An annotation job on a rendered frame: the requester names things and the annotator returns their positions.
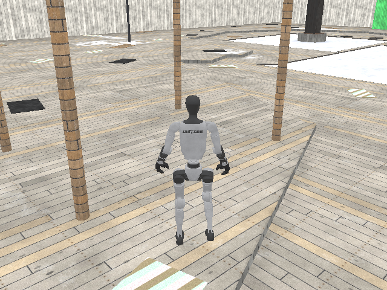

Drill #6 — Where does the right robot hand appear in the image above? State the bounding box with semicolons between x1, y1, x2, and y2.
216;163;230;175

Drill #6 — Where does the robot left upper arm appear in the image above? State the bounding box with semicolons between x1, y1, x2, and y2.
162;121;180;155

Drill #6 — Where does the left robot hand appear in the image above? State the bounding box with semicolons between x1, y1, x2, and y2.
155;162;169;173

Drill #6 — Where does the robot left forearm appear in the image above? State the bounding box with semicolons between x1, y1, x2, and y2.
157;146;168;164

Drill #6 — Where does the robot right foot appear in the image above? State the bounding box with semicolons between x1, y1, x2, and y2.
205;229;214;241

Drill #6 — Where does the right robot shin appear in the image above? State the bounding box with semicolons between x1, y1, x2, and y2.
204;192;213;233

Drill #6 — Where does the robot right upper arm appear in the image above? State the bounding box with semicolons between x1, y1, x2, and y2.
206;121;222;155

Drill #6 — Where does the robot right forearm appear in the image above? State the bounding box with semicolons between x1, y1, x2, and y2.
217;145;228;166

